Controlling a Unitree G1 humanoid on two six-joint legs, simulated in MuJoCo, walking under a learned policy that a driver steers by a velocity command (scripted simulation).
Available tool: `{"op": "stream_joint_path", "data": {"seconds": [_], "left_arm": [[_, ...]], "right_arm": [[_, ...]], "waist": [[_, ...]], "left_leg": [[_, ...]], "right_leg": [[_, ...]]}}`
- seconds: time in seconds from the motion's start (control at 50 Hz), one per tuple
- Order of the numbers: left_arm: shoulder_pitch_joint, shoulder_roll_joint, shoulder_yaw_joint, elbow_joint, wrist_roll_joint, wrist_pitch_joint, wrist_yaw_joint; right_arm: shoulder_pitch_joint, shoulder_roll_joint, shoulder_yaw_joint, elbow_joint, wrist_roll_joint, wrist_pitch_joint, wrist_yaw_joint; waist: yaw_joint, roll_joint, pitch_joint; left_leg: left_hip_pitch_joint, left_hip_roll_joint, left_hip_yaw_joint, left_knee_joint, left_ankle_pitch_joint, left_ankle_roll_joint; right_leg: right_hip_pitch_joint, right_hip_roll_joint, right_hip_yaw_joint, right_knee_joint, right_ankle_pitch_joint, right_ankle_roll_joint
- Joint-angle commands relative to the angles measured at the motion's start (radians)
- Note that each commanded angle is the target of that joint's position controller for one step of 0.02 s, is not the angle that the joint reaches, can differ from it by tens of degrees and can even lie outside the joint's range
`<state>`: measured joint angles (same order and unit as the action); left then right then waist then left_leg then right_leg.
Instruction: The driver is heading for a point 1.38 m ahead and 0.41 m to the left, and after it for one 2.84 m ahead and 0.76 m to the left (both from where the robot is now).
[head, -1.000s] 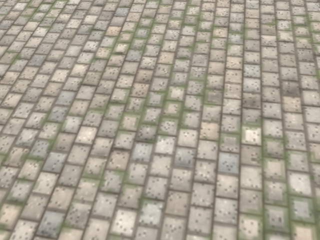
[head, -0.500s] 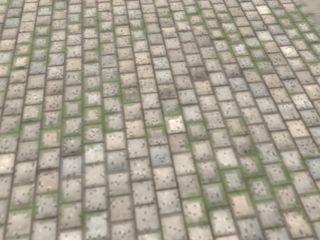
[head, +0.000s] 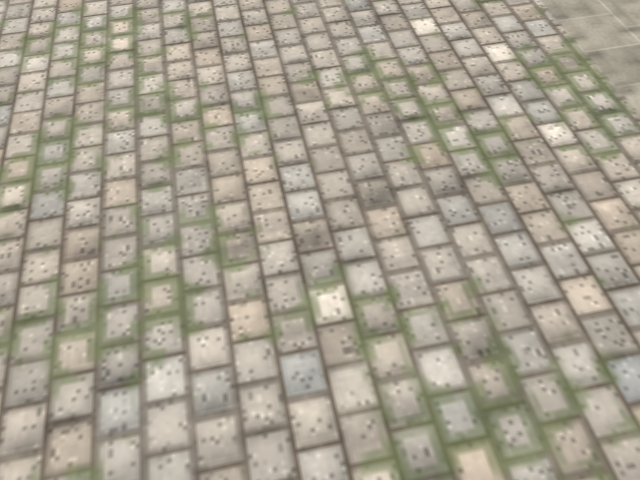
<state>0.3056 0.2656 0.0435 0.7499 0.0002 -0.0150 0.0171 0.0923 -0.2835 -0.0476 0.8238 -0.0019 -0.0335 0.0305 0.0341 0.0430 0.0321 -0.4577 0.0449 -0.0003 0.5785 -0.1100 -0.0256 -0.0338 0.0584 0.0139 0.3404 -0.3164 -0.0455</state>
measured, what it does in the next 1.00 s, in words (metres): steps on the spot: left foot, then right foot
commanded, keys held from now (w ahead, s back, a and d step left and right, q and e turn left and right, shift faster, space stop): no key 0.84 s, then w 0.16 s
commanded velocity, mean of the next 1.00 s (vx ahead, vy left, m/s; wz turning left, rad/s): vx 0.04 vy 0.00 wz -0.02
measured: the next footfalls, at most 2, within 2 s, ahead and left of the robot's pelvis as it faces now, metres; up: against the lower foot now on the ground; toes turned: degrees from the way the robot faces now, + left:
left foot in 0.04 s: +0.14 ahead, +0.12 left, +0.00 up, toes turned +1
right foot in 0.26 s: +0.05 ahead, -0.13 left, +0.00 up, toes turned +1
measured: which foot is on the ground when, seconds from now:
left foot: up 0.00-0.02, down 0.04-1.00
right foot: down 0.00-0.08, up 0.10-0.24, down 0.26-1.00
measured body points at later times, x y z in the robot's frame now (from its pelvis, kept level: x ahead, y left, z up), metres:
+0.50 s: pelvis +0.07 +0.00 +0.00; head +0.08 -0.01 +0.45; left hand +0.14 +0.26 -0.13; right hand +0.19 -0.26 -0.14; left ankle +0.10 +0.12 -0.74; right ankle +0.01 -0.13 -0.74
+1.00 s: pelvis +0.10 +0.00 -0.01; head +0.09 +0.00 +0.44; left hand +0.10 +0.26 -0.15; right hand +0.17 -0.27 -0.15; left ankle +0.09 +0.11 -0.73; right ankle +0.01 -0.13 -0.74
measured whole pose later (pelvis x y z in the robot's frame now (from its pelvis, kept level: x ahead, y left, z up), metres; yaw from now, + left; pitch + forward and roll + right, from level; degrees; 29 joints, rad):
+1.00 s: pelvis +0.10 +0.00 -0.01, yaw +1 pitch -1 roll +0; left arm 0.33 0.24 0.04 1.01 -0.02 -0.02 0.04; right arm 0.15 -0.26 -0.05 1.09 0.02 -0.01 -0.02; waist 0.01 0.00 0.00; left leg -0.30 0.01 0.03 0.70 -0.41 0.03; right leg -0.07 -0.01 0.01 0.50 -0.41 -0.02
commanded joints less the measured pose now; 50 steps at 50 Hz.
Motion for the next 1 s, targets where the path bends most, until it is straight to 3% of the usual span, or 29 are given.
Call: {"op": "stream_joint_path", "data": {"seconds": [0.02,0.04,0.06,0.08,0.1,0.12,0.16,0.2,0.24,0.26,0.28,0.3,0.32,0.34,0.36,0.42,0.58,0.84,0.88,0.9,0.94,0.96,1.0], "left_arm": [[-0.015,0.148,0.039,-0.026,-0.012,-0.004,0.005],[0.013,0.131,0.033,-0.021,0.007,-0.011,0.007],[0.116,0.103,0.024,-0.020,0.029,-0.018,0.006],[0.105,0.084,0.014,-0.004,0.031,-0.011,0.015],[0.050,0.090,0.016,-0.018,0.015,0.002,0.018],[0.013,0.099,0.020,-0.024,0.002,0.018,0.023],[0.002,0.120,0.031,-0.016,-0.002,0.047,0.032],[0.038,0.093,0.028,0.014,-0.001,0.053,0.035],[0.084,0.058,0.022,0.062,0.008,0.046,0.028],[0.061,0.076,0.025,0.062,0.021,0.045,0.023],[0.021,0.114,0.029,0.040,0.023,0.047,0.024],[-0.009,0.147,0.035,0.045,0.014,0.045,0.022],[-0.046,0.110,0.026,0.038,0.013,0.034,0.018],[-0.056,0.094,0.021,0.043,0.017,0.022,0.017],[-0.056,0.105,0.024,0.051,0.019,0.012,0.017],[-0.009,0.106,0.025,0.083,0.010,-0.008,0.013],[-0.009,0.097,0.018,0.132,0.005,0.004,0.013],[-0.011,0.079,0.003,0.214,0.006,0.005,0.014],[0.014,0.088,0.007,0.236,-0.001,0.009,0.018],[0.009,0.111,0.014,0.233,-0.007,0.010,0.020],[0.029,0.164,0.031,0.227,-0.017,0.000,0.023],[0.037,0.182,0.040,0.231,-0.022,-0.012,0.025],[0.030,0.156,0.038,0.232,-0.022,-0.036,0.023]], "right_arm": [[0.017,-0.121,-0.031,-0.047,-0.012,-0.025,-0.004],[0.056,-0.175,-0.043,-0.040,-0.021,-0.030,-0.015],[0.079,-0.224,-0.050,-0.035,-0.026,-0.028,-0.023],[0.102,-0.135,-0.030,-0.018,-0.015,-0.014,-0.026],[0.086,-0.084,-0.011,-0.009,-0.007,-0.006,-0.024],[0.059,-0.071,-0.002,-0.002,-0.007,-0.003,-0.021],[0.004,-0.107,-0.008,-0.006,-0.011,-0.008,-0.019],[-0.077,-0.116,-0.012,-0.012,-0.009,-0.001,-0.026],[-0.115,-0.098,-0.007,-0.007,0.001,0.015,-0.034],[-0.082,-0.080,-0.002,0.007,0.003,0.016,-0.034],[-0.046,-0.068,0.004,0.024,-0.007,0.016,-0.032],[-0.042,-0.061,0.003,0.023,-0.012,0.019,-0.032],[-0.067,-0.067,0.005,0.027,-0.017,0.018,-0.033],[-0.065,-0.068,0.003,0.034,-0.012,0.014,-0.034],[-0.056,-0.072,0.001,0.046,-0.007,0.011,-0.038],[-0.032,-0.080,-0.002,0.078,0.004,0.009,-0.042],[-0.032,-0.081,-0.006,0.145,0.006,0.036,-0.048],[-0.026,-0.088,-0.011,0.218,0.006,0.049,-0.065],[-0.009,-0.074,-0.010,0.234,0.010,0.052,-0.066],[-0.016,-0.071,-0.011,0.233,0.013,0.051,-0.065],[-0.078,-0.069,-0.012,0.199,0.017,0.029,-0.056],[-0.102,-0.059,-0.009,0.180,0.022,0.012,-0.049],[-0.089,-0.055,-0.010,0.170,0.035,-0.021,-0.032]], "waist": [[-0.057,-0.120,-0.051],[-0.057,-0.068,-0.110],[-0.001,0.041,-0.222],[-0.038,0.104,-0.274],[-0.045,0.149,-0.237],[-0.045,0.144,-0.188],[-0.033,0.096,-0.122],[0.006,0.094,-0.097],[0.037,0.083,-0.107],[0.019,0.052,-0.105],[-0.015,-0.004,-0.079],[-0.059,-0.108,-0.022],[-0.050,-0.105,0.005],[-0.052,-0.099,0.004],[-0.052,-0.099,-0.007],[-0.037,-0.086,-0.067],[-0.034,-0.057,-0.056],[-0.039,-0.054,-0.030],[-0.035,-0.083,-0.030],[-0.029,-0.120,0.007],[0.001,-0.202,0.116],[0.008,-0.229,0.165],[-0.011,-0.225,0.199]], "left_leg": [[0.180,-0.022,0.007,-0.169,0.156,0.050],[0.319,0.045,-0.065,-0.164,0.469,0.080],[0.542,0.159,-0.182,-0.073,0.672,0.183],[0.559,0.233,-0.266,-0.099,0.650,0.286],[0.509,0.258,-0.323,-0.163,0.527,0.316],[0.462,0.261,-0.346,-0.209,0.381,0.305],[0.353,0.249,-0.318,-0.262,0.183,0.271],[0.245,0.196,-0.247,-0.287,0.045,0.220],[0.160,0.124,-0.146,-0.263,-0.050,0.168],[0.141,0.087,-0.110,-0.249,-0.144,0.121],[0.128,0.054,-0.081,-0.232,-0.265,0.073],[0.207,-0.003,-0.021,-0.220,-0.264,0.035],[0.263,-0.004,-0.024,-0.182,-0.193,0.024],[0.281,-0.003,-0.024,-0.156,-0.119,0.035],[0.289,0.003,-0.026,-0.136,-0.032,0.049],[0.305,0.007,-0.023,-0.097,0.175,0.066],[0.326,0.001,-0.017,-0.089,0.202,0.052],[0.335,0.000,-0.019,-0.112,0.157,0.039],[0.308,-0.047,0.031,-0.073,-0.105,0.037],[0.247,-0.078,0.064,-0.024,-0.271,0.035],[0.065,-0.085,0.089,0.113,-0.352,0.040],[0.007,-0.047,0.056,0.177,-0.334,0.055],[-0.080,0.003,0.017,0.191,-0.375,0.086]], "right_leg": [[-0.037,-0.229,0.127,0.065,0.611,-0.094],[-0.065,-0.172,0.096,0.138,0.570,-0.044],[-0.195,-0.106,0.071,0.229,0.345,0.016],[-0.224,-0.065,0.058,0.332,0.072,0.070],[-0.268,-0.056,0.070,0.394,-0.197,0.089],[-0.314,-0.064,0.084,0.443,-0.334,0.097],[-0.325,-0.094,0.089,0.481,-0.333,0.112],[-0.232,-0.114,0.070,0.323,-0.198,0.110],[-0.072,-0.083,0.011,0.116,0.097,0.094],[-0.042,-0.086,0.021,0.085,0.172,0.081],[-0.067,-0.143,0.080,0.048,0.160,0.054],[-0.234,-0.137,0.084,0.054,-0.031,0.020],[-0.293,-0.128,0.079,0.033,-0.092,0.013],[-0.288,-0.129,0.077,0.027,-0.048,0.023],[-0.262,-0.124,0.072,0.034,0.048,0.034],[-0.165,-0.119,0.055,0.080,0.292,0.047],[-0.142,-0.114,0.043,0.081,0.371,0.036],[-0.153,-0.102,0.025,0.047,0.295,0.036],[-0.159,-0.098,0.036,0.013,0.024,0.009],[-0.180,-0.123,0.083,-0.020,-0.170,-0.027],[-0.194,-0.261,0.273,-0.139,-0.468,-0.118],[-0.206,-0.334,0.367,-0.176,-0.489,-0.160],[-0.144,-0.379,0.390,-0.162,-0.350,-0.180]]}}
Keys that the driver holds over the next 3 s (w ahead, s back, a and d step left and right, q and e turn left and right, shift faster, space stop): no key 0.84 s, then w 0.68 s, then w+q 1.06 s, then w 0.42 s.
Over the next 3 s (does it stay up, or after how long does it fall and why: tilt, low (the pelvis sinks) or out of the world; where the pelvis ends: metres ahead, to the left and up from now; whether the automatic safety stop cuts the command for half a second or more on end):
stays up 1.09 0.24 0.01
